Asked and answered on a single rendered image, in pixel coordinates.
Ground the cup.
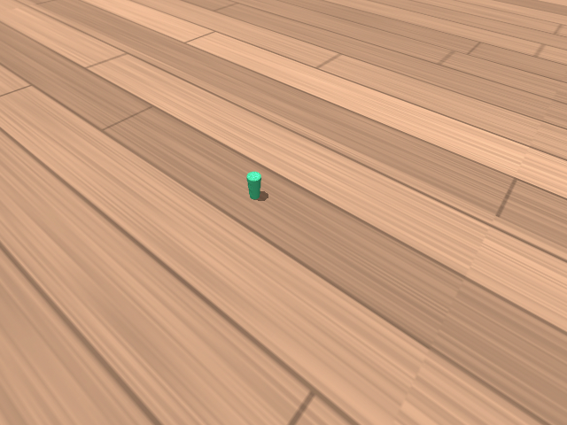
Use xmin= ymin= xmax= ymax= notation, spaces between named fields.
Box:
xmin=247 ymin=172 xmax=261 ymax=199

